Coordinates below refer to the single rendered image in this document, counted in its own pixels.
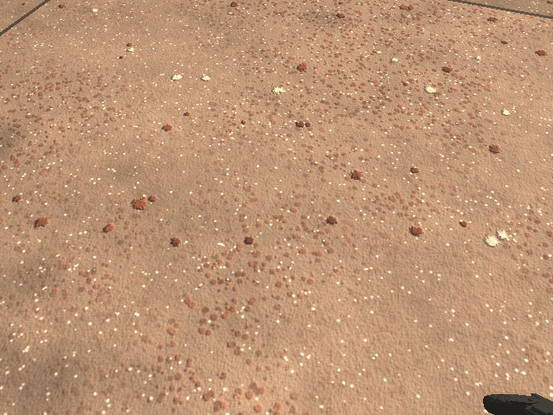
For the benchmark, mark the robot right hand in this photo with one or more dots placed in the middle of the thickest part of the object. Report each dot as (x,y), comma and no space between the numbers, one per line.
(514,404)

